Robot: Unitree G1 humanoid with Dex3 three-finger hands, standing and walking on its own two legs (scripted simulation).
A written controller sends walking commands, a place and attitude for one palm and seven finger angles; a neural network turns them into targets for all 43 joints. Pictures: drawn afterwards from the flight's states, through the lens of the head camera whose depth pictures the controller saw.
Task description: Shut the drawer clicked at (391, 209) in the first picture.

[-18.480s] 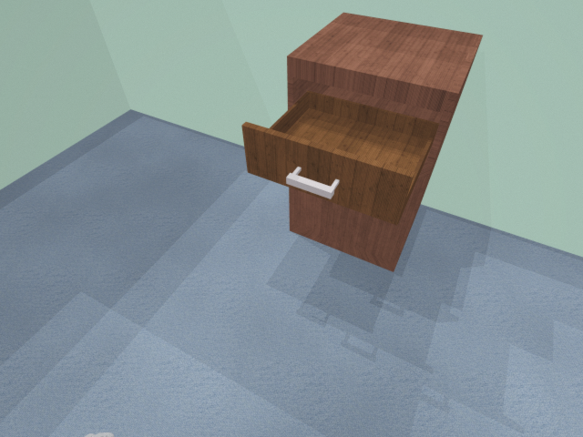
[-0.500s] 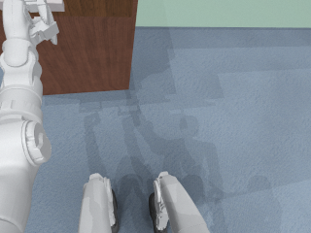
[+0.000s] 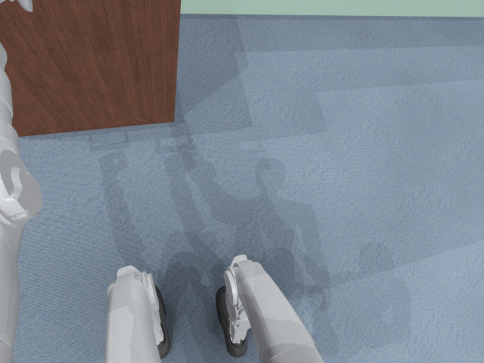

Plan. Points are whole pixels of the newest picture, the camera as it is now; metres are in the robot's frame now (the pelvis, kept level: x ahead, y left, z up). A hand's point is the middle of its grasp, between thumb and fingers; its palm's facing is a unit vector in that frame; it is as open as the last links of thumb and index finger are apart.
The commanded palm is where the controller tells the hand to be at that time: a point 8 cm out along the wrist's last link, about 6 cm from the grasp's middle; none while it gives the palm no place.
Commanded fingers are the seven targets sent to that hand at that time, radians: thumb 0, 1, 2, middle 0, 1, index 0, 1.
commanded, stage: pull the fist back off the drawer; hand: left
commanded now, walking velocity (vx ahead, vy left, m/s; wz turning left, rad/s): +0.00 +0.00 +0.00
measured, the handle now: out of the picture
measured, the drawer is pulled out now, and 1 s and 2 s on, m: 0.01 0.00 0.00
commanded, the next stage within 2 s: draw the hand back to the body in 0.80 s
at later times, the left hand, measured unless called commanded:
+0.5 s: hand out of the picture +0.62 +0.20 +0.08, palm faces +0.09 -0.99 -0.04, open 3.3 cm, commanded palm +0.60 +0.19 +0.08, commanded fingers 0.00 0.90 0.90 -1.40 -1.60 -1.40 -1.60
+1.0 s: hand out of the picture +0.58 +0.19 +0.09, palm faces +0.09 -1.00 -0.04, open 3.3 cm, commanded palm +0.52 +0.22 +0.11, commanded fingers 0.00 0.90 0.90 -1.40 -1.60 -1.40 -1.60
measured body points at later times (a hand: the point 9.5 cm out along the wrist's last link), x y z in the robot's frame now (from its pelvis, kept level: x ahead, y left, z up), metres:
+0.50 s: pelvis +0.01 +0.01 +0.01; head +0.23 +0.05 +0.40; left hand +0.61 +0.25 +0.09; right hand -0.03 -0.23 -0.08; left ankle +0.08 +0.11 -0.55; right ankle +0.04 -0.12 -0.55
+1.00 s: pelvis +0.04 +0.00 +0.04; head +0.22 +0.04 +0.45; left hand +0.57 +0.25 +0.09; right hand +0.08 -0.26 -0.07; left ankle +0.08 +0.11 -0.55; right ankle +0.04 -0.12 -0.55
